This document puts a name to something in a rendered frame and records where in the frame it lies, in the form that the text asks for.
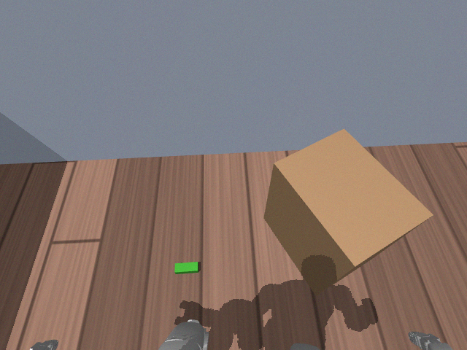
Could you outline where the right robot hand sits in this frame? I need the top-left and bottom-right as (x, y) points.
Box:
(409, 332), (453, 350)

